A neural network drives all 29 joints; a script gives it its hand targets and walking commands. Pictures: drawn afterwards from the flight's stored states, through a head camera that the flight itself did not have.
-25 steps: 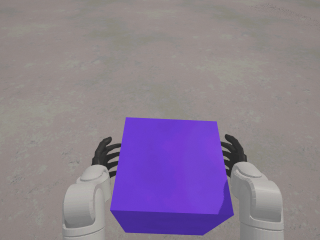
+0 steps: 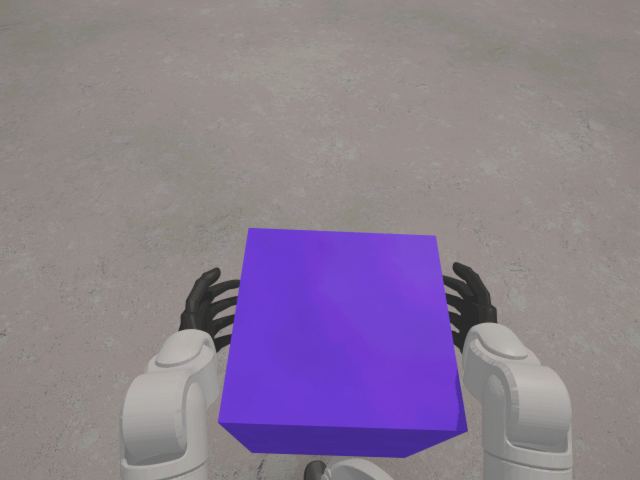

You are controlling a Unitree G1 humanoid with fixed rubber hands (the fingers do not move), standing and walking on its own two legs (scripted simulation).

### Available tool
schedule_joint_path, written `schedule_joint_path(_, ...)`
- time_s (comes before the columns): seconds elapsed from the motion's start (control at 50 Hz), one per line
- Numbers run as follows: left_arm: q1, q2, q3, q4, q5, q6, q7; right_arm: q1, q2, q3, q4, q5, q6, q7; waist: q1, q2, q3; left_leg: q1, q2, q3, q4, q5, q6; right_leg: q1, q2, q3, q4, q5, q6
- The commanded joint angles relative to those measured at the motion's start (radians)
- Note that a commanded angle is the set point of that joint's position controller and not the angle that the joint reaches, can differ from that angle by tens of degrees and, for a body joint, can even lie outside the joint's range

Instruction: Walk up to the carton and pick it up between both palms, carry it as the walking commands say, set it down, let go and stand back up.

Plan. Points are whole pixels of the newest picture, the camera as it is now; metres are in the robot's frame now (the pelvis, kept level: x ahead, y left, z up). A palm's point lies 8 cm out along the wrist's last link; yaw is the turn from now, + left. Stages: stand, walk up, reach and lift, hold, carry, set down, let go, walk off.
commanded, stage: carry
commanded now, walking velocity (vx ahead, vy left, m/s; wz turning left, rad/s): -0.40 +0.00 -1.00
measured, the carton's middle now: (334, 354) +0.28 +0.00 +0.00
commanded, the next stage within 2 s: none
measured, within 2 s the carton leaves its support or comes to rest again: neither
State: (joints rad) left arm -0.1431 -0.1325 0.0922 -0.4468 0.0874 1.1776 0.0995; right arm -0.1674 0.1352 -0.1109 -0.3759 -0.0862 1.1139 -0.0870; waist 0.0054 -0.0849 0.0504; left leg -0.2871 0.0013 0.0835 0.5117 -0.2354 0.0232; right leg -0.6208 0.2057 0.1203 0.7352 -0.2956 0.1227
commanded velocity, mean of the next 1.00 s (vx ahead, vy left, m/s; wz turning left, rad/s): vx -0.33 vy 0.00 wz -0.56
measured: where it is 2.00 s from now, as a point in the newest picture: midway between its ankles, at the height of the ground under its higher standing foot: outside the picture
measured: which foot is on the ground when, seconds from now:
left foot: down 0.00-0.24, up 0.26-0.52, down 0.54-0.82, up 0.84-1.00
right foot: up 0.00-0.20, down 0.22-0.54, up 0.56-0.80, down 0.82-1.00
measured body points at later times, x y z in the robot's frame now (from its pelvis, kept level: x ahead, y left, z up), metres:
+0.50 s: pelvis -0.21 -0.07 -0.01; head -0.18 -0.10 +0.44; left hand +0.11 -0.09 +0.06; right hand -0.04 -0.35 +0.05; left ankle -0.16 +0.05 -0.70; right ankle -0.09 -0.23 -0.73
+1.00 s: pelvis -0.44 -0.03 -0.01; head -0.45 -0.05 +0.44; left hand -0.14 -0.14 +0.06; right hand -0.36 -0.34 +0.05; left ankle -0.34 +0.06 -0.65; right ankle -0.45 -0.17 -0.73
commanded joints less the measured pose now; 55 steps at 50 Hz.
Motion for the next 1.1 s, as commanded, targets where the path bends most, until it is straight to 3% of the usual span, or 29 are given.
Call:
schedule_joint_path(0.0,-0.505,-0.852,-0.745,-0.126,-0.396,-0.012,-0.252,-0.392,0.901,0.699,-0.083,0.389,0.037,0.251,0.029,0.186,-0.315,-0.124,0.480,-0.090,-0.140,0.495,0.188,0.131,-0.201,0.068,0.773,-0.220,-0.086)
schedule_joint_path(0.04,-0.470,-0.839,-0.698,-0.088,-0.372,0.004,-0.254,-0.351,0.886,0.692,-0.037,0.371,0.067,0.254,0.028,0.143,-0.300,-0.045,0.393,0.004,-0.064,0.584,0.170,0.077,-0.211,0.009,0.714,-0.160,-0.102)
schedule_joint_path(0.08,-0.481,-0.848,-0.697,-0.039,-0.387,0.014,-0.258,-0.330,0.855,0.664,-0.006,0.339,0.075,0.253,0.020,0.222,-0.277,0.034,0.314,0.099,-0.002,0.651,0.103,0.079,-0.213,-0.090,0.362,-0.146,-0.081)
schedule_joint_path(0.12,-0.500,-0.856,-0.719,-0.016,-0.409,0.027,-0.268,-0.284,0.857,0.645,0.009,0.326,0.073,0.247,-0.009,0.321,-0.311,0.115,0.361,0.090,0.037,0.705,0.097,0.111,-0.218,-0.175,0.117,-0.185,-0.089)
schedule_joint_path(0.16,-0.478,-0.888,-0.727,0.052,-0.419,0.035,-0.282,-0.282,0.847,0.643,0.035,0.303,0.071,0.244,-0.003,0.288,-0.322,0.063,0.391,0.109,0.117,0.625,0.064,0.225,-0.192,-0.246,-0.036,-0.096,-0.093)
schedule_joint_path(0.18,-0.449,-0.912,-0.725,0.094,-0.425,0.036,-0.290,-0.324,0.854,0.647,0.019,0.304,0.067,0.235,0.011,0.179,-0.328,0.027,0.373,0.140,0.210,0.515,0.012,0.269,-0.190,-0.199,-0.192,0.030,-0.096)
schedule_joint_path(0.2,-0.461,-0.914,-0.736,0.073,-0.422,0.038,-0.296,-0.318,0.848,0.645,0.039,0.287,0.067,0.233,0.031,0.129,-0.289,-0.119,0.354,0.112,0.280,0.189,-0.045,0.355,-0.254,-0.095,-0.318,0.209,-0.109)
schedule_joint_path(0.22,-0.466,-0.910,-0.734,0.089,-0.427,0.035,-0.297,-0.325,0.856,0.656,0.022,0.292,0.066,0.233,0.026,-0.155,-0.291,-0.383,0.209,0.127,0.446,-0.441,-0.136,0.475,-0.506,0.273,-0.338,0.799,-0.183)
schedule_joint_path(0.24,-0.471,-0.888,-0.705,0.029,-0.397,0.005,-0.289,-0.358,0.905,0.692,0.014,0.324,0.063,0.242,0.033,-0.332,-0.391,-0.359,0.133,-0.023,0.570,-0.518,-0.152,0.487,-0.577,0.418,-0.285,1.100,-0.287)
schedule_joint_path(0.28,-0.490,-0.901,-0.684,0.006,-0.370,-0.021,-0.275,-0.417,0.949,0.736,-0.009,0.373,0.036,0.252,0.024,-0.176,-0.450,-0.313,0.127,-0.106,0.688,-0.364,-0.121,0.422,-0.514,0.334,-0.324,0.682,-0.249)
schedule_joint_path(0.34,-0.536,-0.929,-0.680,-0.050,-0.380,-0.043,-0.259,-0.526,0.989,0.793,-0.115,0.450,0.020,0.248,0.027,-0.112,-0.474,-0.311,0.106,-0.113,0.726,-0.169,-0.113,0.391,-0.433,0.282,-0.382,0.204,-0.209)
schedule_joint_path(0.4,-0.462,-0.874,-0.658,-0.033,-0.343,-0.037,-0.253,-0.460,0.954,0.790,-0.090,0.443,0.023,0.249,0.029,-0.090,-0.464,-0.247,0.025,-0.094,0.562,-0.187,-0.099,0.412,-0.384,0.354,-0.467,0.040,-0.170)
schedule_joint_path(0.44,-0.410,-0.841,-0.648,-0.006,-0.326,-0.033,-0.255,-0.420,0.931,0.794,-0.081,0.429,0.022,0.246,0.028,-0.158,-0.456,-0.146,-0.030,-0.072,0.391,-0.240,-0.081,0.407,-0.347,0.358,-0.555,-0.023,-0.109)
schedule_joint_path(0.52,-0.426,-0.834,-0.684,0.010,-0.342,-0.025,-0.263,-0.306,0.926,0.745,-0.033,0.386,0.032,0.253,0.013,-0.266,-0.488,0.334,-0.100,0.066,-0.198,-0.288,-0.003,0.287,-0.221,0.180,-0.704,0.059,0.079)
schedule_joint_path(0.54,-0.431,-0.812,-0.692,-0.002,-0.344,-0.020,-0.272,-0.299,0.894,0.727,-0.039,0.365,0.024,0.255,-0.018,-0.034,-0.479,0.449,0.052,-0.070,-0.343,-0.296,0.060,0.161,-0.086,0.006,-0.501,0.048,0.166)
schedule_joint_path(0.56,-0.533,-0.826,-0.729,-0.065,-0.369,-0.009,-0.274,-0.277,0.902,0.695,0.019,0.363,0.018,0.260,-0.027,0.553,-0.380,0.096,0.468,-0.446,-0.350,-0.254,0.217,0.047,-0.047,-0.125,0.242,-0.258,0.062)
schedule_joint_path(0.58,-0.555,-0.887,-0.741,-0.062,-0.365,-0.004,-0.266,-0.343,0.936,0.697,-0.040,0.385,0.037,0.270,-0.012,0.418,-0.280,-0.106,0.594,-0.355,-0.381,-0.013,0.274,0.022,-0.155,-0.081,0.572,-0.242,0.030)
schedule_joint_path(0.62,-0.496,-0.885,-0.711,-0.034,-0.374,-0.003,-0.262,-0.402,0.930,0.721,-0.064,0.397,0.054,0.266,0.018,0.176,-0.280,-0.179,0.400,-0.085,-0.195,0.245,0.158,0.134,-0.199,-0.015,0.769,-0.111,-0.071)
schedule_joint_path(0.68,-0.554,-0.888,-0.707,-0.016,-0.385,0.010,-0.257,-0.395,0.901,0.687,-0.017,0.370,0.083,0.265,0.015,0.224,-0.266,-0.029,0.232,0.044,-0.044,0.418,0.091,0.106,-0.187,-0.124,0.361,-0.121,-0.083)
schedule_joint_path(0.7,-0.495,-0.874,-0.706,0.030,-0.373,0.021,-0.260,-0.367,0.858,0.677,-0.021,0.357,0.085,0.264,0.006,0.309,-0.308,0.039,0.271,-0.009,-0.040,0.461,0.099,0.111,-0.196,-0.153,0.230,-0.178,-0.087)
schedule_joint_path(0.72,-0.497,-0.887,-0.713,0.039,-0.382,0.028,-0.257,-0.356,0.868,0.680,-0.009,0.359,0.092,0.261,-0.002,0.317,-0.350,0.120,0.318,-0.054,-0.014,0.551,0.103,0.127,-0.212,-0.162,0.098,-0.217,-0.098)
schedule_joint_path(0.76,-0.459,-0.896,-0.713,0.102,-0.378,0.040,-0.263,-0.318,0.855,0.658,0.053,0.324,0.099,0.257,0.000,0.352,-0.385,0.111,0.329,-0.067,0.040,0.472,0.071,0.234,-0.177,-0.216,-0.136,-0.128,-0.087)
schedule_joint_path(0.78,-0.455,-0.886,-0.716,0.094,-0.377,0.037,-0.267,-0.302,0.853,0.663,0.075,0.315,0.097,0.257,0.007,0.231,-0.339,0.046,0.312,-0.042,0.134,0.459,0.016,0.282,-0.221,-0.150,-0.320,-0.005,-0.078)
schedule_joint_path(0.8,-0.459,-0.905,-0.713,0.122,-0.388,0.040,-0.275,-0.307,0.840,0.657,0.100,0.303,0.090,0.254,0.010,0.099,-0.310,-0.125,0.292,-0.041,0.197,0.174,-0.037,0.394,-0.284,-0.071,-0.428,0.085,-0.079)
schedule_joint_path(0.82,-0.432,-0.904,-0.698,0.164,-0.385,0.027,-0.285,-0.395,0.865,0.685,0.022,0.314,0.078,0.254,0.021,-0.289,-0.346,-0.402,0.131,0.056,0.358,-0.347,-0.117,0.518,-0.601,0.296,-0.408,0.627,-0.192)
schedule_joint_path(0.84,-0.456,-0.923,-0.685,0.098,-0.386,0.004,-0.284,-0.442,0.929,0.735,0.007,0.355,0.074,0.259,0.023,-0.296,-0.353,-0.369,0.096,-0.031,0.563,-0.443,-0.115,0.447,-0.624,0.335,-0.343,0.858,-0.295)
schedule_joint_path(0.88,-0.553,-0.929,-0.682,0.037,-0.385,-0.015,-0.275,-0.461,0.980,0.753,0.039,0.396,0.056,0.273,0.017,-0.090,-0.348,-0.303,0.107,-0.085,0.735,-0.279,-0.081,0.296,-0.531,0.166,-0.376,0.454,-0.256)
schedule_joint_path(0.94,-0.528,-0.926,-0.669,0.011,-0.372,-0.026,-0.264,-0.526,0.974,0.792,-0.050,0.447,0.042,0.264,0.021,-0.069,-0.416,-0.316,0.076,-0.075,0.795,-0.153,-0.076,0.359,-0.471,0.136,-0.438,0.028,-0.220)
schedule_joint_path(1.08,-0.427,-0.881,-0.657,0.104,-0.338,-0.009,-0.253,-0.408,0.899,0.749,0.028,0.401,0.062,0.253,0.022,-0.110,-0.443,-0.184,0.012,-0.068,0.374,-0.306,-0.047,0.429,-0.469,0.221,-0.490,0.009,-0.254)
